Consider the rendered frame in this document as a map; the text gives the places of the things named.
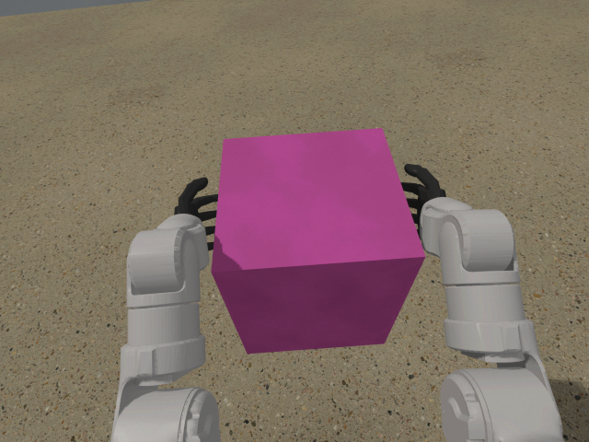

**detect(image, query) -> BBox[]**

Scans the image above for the carton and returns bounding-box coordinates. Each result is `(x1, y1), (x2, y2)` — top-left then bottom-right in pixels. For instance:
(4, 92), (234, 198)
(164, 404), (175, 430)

(211, 128), (425, 354)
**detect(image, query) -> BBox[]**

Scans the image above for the right robot upper arm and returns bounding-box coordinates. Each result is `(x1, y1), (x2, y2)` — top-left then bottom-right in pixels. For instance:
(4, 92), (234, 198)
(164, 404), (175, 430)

(440, 367), (565, 442)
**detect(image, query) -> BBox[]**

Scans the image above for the right robot hand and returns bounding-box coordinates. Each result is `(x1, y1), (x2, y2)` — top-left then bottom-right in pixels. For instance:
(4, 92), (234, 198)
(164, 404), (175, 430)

(401, 164), (446, 239)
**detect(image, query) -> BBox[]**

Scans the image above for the left robot forearm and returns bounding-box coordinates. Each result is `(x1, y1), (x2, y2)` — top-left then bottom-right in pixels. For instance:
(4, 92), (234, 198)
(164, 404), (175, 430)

(110, 214), (210, 442)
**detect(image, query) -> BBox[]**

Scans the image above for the left robot upper arm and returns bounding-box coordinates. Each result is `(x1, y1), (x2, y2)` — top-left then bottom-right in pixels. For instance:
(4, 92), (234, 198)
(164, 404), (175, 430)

(112, 387), (221, 442)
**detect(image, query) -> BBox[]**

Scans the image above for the right robot forearm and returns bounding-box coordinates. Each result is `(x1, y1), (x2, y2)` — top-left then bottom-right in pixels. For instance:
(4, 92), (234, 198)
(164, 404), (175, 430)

(420, 197), (563, 436)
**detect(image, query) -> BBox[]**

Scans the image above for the left robot hand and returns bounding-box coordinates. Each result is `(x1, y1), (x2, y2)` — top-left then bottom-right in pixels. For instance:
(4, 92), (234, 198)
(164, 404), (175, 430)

(174, 178), (218, 250)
